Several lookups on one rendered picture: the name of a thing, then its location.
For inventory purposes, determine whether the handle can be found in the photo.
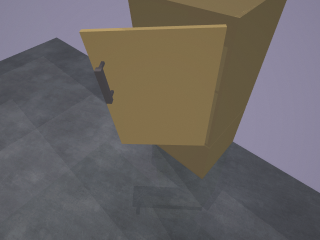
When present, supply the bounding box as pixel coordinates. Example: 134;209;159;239
94;61;114;104

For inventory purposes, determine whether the cupboard door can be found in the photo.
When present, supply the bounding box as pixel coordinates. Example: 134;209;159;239
79;24;227;146

